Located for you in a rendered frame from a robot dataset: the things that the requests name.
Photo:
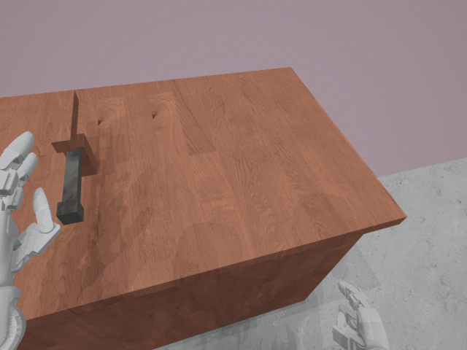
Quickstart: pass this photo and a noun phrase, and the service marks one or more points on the right robot hand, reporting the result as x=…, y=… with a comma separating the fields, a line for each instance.
x=366, y=329

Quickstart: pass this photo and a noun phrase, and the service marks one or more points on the left robot hand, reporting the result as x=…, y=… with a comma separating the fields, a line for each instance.
x=16, y=166

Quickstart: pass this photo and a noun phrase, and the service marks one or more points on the counter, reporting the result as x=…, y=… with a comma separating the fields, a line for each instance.
x=207, y=201

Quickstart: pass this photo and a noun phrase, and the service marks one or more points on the left robot forearm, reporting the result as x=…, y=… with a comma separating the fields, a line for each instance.
x=12, y=319

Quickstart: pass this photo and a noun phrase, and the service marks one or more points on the tap lever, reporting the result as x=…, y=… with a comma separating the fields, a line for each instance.
x=70, y=210

